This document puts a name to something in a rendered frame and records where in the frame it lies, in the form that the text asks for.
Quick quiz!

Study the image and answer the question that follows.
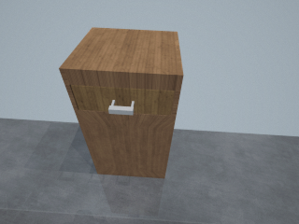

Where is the cabinet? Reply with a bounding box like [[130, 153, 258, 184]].
[[59, 27, 184, 179]]

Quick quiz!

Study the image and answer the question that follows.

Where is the drawer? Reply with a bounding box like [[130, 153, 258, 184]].
[[71, 85, 175, 116]]

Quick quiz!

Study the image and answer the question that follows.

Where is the handle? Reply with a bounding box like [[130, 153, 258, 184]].
[[108, 100, 135, 116]]

